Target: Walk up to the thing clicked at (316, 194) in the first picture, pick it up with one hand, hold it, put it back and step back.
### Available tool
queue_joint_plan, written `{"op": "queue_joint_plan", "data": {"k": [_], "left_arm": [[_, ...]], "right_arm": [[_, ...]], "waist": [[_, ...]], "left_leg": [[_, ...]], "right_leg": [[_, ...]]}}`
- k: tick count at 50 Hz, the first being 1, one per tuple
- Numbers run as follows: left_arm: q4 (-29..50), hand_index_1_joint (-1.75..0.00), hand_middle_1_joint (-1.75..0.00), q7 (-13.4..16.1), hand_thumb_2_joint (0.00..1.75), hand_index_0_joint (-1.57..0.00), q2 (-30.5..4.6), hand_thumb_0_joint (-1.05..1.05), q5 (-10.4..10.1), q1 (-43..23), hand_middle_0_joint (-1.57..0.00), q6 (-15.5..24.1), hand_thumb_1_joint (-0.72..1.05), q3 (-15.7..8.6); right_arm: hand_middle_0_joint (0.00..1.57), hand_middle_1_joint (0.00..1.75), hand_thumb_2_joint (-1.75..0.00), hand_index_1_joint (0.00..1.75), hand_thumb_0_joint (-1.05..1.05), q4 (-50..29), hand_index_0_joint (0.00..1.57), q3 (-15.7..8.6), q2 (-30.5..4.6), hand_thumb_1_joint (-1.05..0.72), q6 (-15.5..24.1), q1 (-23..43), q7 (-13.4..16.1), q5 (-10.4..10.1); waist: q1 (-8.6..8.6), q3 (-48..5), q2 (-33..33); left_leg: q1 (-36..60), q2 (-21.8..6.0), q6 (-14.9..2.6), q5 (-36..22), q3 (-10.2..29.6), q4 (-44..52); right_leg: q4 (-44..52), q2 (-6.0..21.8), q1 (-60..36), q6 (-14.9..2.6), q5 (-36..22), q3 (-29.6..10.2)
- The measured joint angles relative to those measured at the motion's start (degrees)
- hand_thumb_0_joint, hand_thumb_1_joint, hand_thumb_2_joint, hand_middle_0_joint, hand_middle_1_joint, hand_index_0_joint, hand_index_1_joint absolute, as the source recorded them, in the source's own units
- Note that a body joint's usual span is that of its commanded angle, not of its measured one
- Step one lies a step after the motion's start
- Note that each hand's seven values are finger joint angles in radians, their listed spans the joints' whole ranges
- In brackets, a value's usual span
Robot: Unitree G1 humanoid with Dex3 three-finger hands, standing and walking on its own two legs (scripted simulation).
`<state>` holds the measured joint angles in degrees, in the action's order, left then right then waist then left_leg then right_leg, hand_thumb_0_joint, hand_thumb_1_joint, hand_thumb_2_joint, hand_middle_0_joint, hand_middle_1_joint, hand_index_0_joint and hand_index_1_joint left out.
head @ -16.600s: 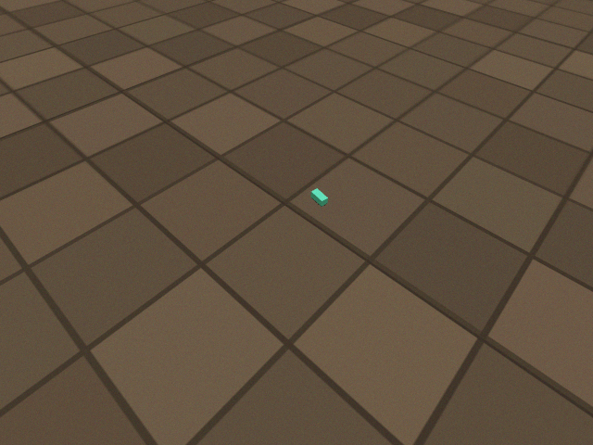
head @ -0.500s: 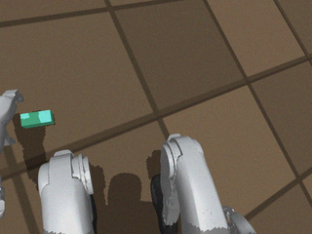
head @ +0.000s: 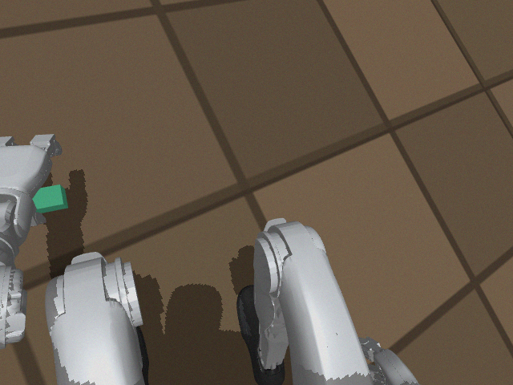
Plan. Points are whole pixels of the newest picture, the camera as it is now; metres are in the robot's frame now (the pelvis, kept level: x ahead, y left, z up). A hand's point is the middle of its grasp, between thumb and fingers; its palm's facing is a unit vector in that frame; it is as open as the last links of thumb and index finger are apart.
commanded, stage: approach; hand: left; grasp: from above
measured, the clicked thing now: (39, 201) +0.45 +0.29 -0.30
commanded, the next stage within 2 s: close in in 0.30 s
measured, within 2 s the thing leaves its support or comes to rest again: neither
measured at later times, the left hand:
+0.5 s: hand out of the picture +0.43 +0.32 -0.19, palm faces -0.50 -0.09 -0.86, open 12.8 cm
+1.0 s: hand (35, 198) +0.44 +0.28 -0.24, palm faces -0.44 -0.10 -0.89, open 13.2 cm
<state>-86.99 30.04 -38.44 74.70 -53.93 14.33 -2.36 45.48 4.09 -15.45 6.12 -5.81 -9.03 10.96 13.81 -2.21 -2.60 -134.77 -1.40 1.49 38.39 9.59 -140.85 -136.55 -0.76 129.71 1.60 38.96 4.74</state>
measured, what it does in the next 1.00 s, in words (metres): stands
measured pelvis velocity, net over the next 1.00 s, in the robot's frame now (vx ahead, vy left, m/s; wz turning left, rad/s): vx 0.00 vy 0.00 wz -0.04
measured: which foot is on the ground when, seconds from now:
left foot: down 0.00-1.00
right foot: down 0.00-1.00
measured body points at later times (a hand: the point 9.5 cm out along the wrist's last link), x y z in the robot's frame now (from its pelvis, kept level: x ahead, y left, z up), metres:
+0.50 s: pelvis +0.00 +0.00 -0.01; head +0.25 +0.07 +0.37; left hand +0.45 +0.32 -0.14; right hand +0.05 -0.27 -0.11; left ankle +0.08 +0.13 -0.28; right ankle +0.10 -0.12 -0.28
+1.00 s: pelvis +0.00 +0.00 -0.02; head +0.26 +0.08 +0.34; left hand +0.46 +0.28 -0.19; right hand +0.05 -0.27 -0.11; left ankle +0.08 +0.13 -0.28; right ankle +0.10 -0.12 -0.28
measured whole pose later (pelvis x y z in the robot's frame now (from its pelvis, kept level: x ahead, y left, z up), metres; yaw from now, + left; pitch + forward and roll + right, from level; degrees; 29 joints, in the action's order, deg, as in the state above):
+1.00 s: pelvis +0.00 +0.00 -0.02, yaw -3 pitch +29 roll -9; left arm -99.3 38.4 -46.6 74.7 -57.1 11.6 -8.1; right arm 44.6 9.6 -17.5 11.1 -4.1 -14.3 16.1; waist 18.7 4.8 -4.9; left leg -136.6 -1.7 1.3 39.2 11.8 -145.5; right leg -139.4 -2.1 131.1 2.6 38.4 6.1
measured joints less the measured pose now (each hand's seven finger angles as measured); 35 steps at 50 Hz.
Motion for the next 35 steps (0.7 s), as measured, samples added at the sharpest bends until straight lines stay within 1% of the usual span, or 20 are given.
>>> {"op": "queue_joint_plan", "data": {"k": [3,5,7,10,12,14,16,18,21,23,25,27,30,33,35], "left_arm": [[-1.91,-0.75,-0.74,2.57,0.76,-0.36,0.27,0.0,1.3,-1.11,-0.36,-1.62,-0.22,-2.07],[-3.75,-0.75,-0.74,3.53,0.76,-0.36,-0.01,0.0,1.44,-2.2,-0.36,-3.17,-0.23,-2.72],[-4.98,-0.75,-0.74,3.85,0.77,-0.35,-0.43,0.0,0.81,-2.95,-0.35,-4.61,-0.24,-3.57],[-5.68,-0.75,-0.74,3.47,0.77,-0.35,-1.18,0.0,-1.15,-2.91,-0.35,-6.36,-0.24,-5.0],[-5.34,-0.75,-0.74,2.16,0.78,-0.34,-1.83,0.0,-2.54,-2.05,-0.35,-7.06,-0.24,-5.59],[-4.16,-0.75,-0.74,0.11,0.78,-0.34,-2.58,0.01,-4.04,-0.83,-0.34,-7.16,-0.25,-6.2],[-2.8,-0.75,-0.75,-1.93,0.78,-0.34,-3.61,0.01,-5.23,0.25,-0.34,-6.54,-0.26,-7.42],[-1.76,-0.75,-0.75,-3.96,0.78,-0.33,-4.87,0.01,-6.19,0.98,-0.33,-5.63,-0.27,-7.66],[1.15,-0.76,-0.76,-7.11,0.79,-0.32,-5.93,0.0,-6.84,1.76,-0.33,-3.85,-0.28,-5.66],[3.64,-0.77,-0.77,-8.4,0.79,-0.32,-5.82,0.0,-6.84,2.15,-0.32,-2.18,-0.29,-3.54],[4.1,-0.78,-0.78,-8.53,0.79,-0.31,-5.24,0.0,-6.29,1.63,-0.31,-0.64,-0.3,-0.7],[3.66,-0.79,-0.79,-8.02,0.8,-0.3,-4.6,0.0,-5.26,1.39,-0.3,0.9,-0.3,0.12],[2.96,-0.8,-0.8,-5.7,0.8,-0.29,-3.51,0.0,-3.16,1.96,-0.28,2.4,-0.31,-0.57],[0.88,-0.8,-0.8,-2.14,0.81,-0.28,-3.0,0.0,-0.01,2.2,-0.28,3.06,-0.31,-1.88],[-1.72,-0.8,-0.8,0.61,0.81,-0.28,-3.15,0.0,1.76,1.7,-0.27,2.87,-0.31,-2.78]], "right_arm": [[0.2,0.3,-0.89,0.3,0.0,-0.68,0.2,0.62,-0.34,-0.9,-0.06,-0.1,-0.44,0.5],[0.2,0.3,-0.89,0.3,0.0,-1.08,0.2,1.0,-0.58,-0.9,-0.05,-0.26,-0.83,0.74],[0.2,0.3,-0.89,0.3,0.0,-1.34,0.2,1.41,-0.88,-0.9,0.07,-0.49,-1.2,0.87],[0.2,0.3,-0.89,0.3,0.0,-1.48,0.2,1.82,-1.35,-0.9,0.22,-0.98,-1.72,0.8],[0.2,0.3,-0.89,0.3,0.0,-1.42,0.2,1.9,-1.61,-0.9,0.36,-1.37,-2.02,0.65],[0.2,0.3,-0.89,0.3,0.0,-1.48,0.2,1.87,-1.76,-0.9,0.38,-1.79,-2.18,0.46],[0.2,0.3,-0.89,0.3,0.0,-1.51,0.2,1.76,-1.75,-0.9,0.43,-2.08,-2.16,0.34],[0.2,0.3,-0.89,0.3,0.0,-1.56,0.2,1.42,-1.62,-0.9,0.4,-2.29,-2.06,0.42],[0.2,0.3,-0.89,0.3,0.0,-1.36,0.2,0.59,-1.39,-0.91,0.38,-2.63,-1.73,0.18],[0.2,0.3,-0.9,0.3,0.0,-0.84,0.2,-0.13,-1.18,-0.91,0.21,-2.72,-1.42,-0.11],[0.2,0.3,-0.9,0.3,0.0,-0.18,0.2,-0.23,-1.07,-0.91,0.02,-2.45,-1.27,-0.14],[0.2,0.3,-0.9,0.3,0.0,-0.09,0.2,0.01,-0.96,-0.91,-0.29,-1.76,-1.34,-0.12],[0.2,0.3,-0.9,0.3,0.0,-0.92,0.2,0.4,-0.86,-0.91,-0.57,-0.92,-1.26,-0.25],[0.2,0.3,-0.89,0.3,0.0,-1.67,0.2,0.96,-0.85,-0.9,-0.6,0.16,-1.55,0.05],[0.2,0.3,-0.89,0.3,0.0,-1.95,0.2,1.35,-0.86,-0.9,-0.34,0.91,-1.93,0.61]], "waist": [[1.51,0.21,0.55],[2.35,0.5,0.9],[2.84,0.91,1.32],[2.9,1.65,2.02],[2.68,2.15,2.42],[2.24,2.72,2.64],[1.65,3.29,2.53],[1.06,3.67,2.27],[-0.23,3.61,1.73],[-1.27,3.17,1.36],[-1.95,2.71,0.83],[-1.96,2.55,0.4],[-1.45,2.11,-0.1],[-0.38,1.78,-0.67],[0.5,1.73,-1.12]], "left_leg": [[-0.26,-0.17,0.0,-0.03,0.12,-0.2],[-0.44,-0.36,-0.06,-0.13,0.07,-0.25],[-0.61,-0.58,-0.09,-0.22,0.09,-0.29],[-0.65,-0.89,-0.22,-0.22,0.11,-0.37],[-0.61,-1.0,-0.4,-0.16,0.0,-0.48],[-0.51,-0.98,-0.5,-0.11,-0.15,-0.62],[-0.35,-0.88,-0.48,-0.05,-0.24,-0.78],[-0.33,-0.62,-0.38,-0.04,-0.27,-0.94],[-0.62,-0.21,-0.17,0.05,-0.15,-1.15],[-0.78,0.0,-0.12,0.28,0.0,-1.23],[-0.61,0.18,-0.19,0.64,0.09,-1.28],[-0.22,0.32,-0.28,1.06,0.34,-1.37],[0.2,0.38,-0.37,1.58,0.78,-1.53],[0.41,0.36,-0.44,1.74,0.99,-1.7],[0.34,0.31,-0.46,1.61,1.03,-1.92]], "right_leg": [[-0.11,-0.21,0.43,0.05,-0.28,0.06],[-0.16,-0.4,0.82,0.08,-0.58,0.0],[-0.14,-0.62,1.2,0.1,-0.94,0.0],[-0.14,-0.94,1.52,0.19,-1.29,-0.02],[-0.28,-1.05,1.6,0.27,-1.33,-0.13],[-0.51,-1.03,1.54,0.32,-1.22,-0.27],[-0.77,-0.94,1.37,0.32,-1.04,-0.37],[-1.04,-0.72,1.19,0.28,-0.76,-0.4],[-1.24,-0.4,1.07,0.26,-0.27,-0.31],[-1.17,-0.23,0.88,0.34,0.17,-0.17],[-1.08,-0.07,0.38,0.42,0.71,-0.07],[-0.9,0.02,-0.4,0.53,1.22,0.17],[-0.6,0.02,-1.23,0.46,1.68,0.61],[-0.55,-0.06,-1.56,0.38,1.71,0.81],[-0.75,-0.15,-1.42,0.37,1.49,0.81]]}}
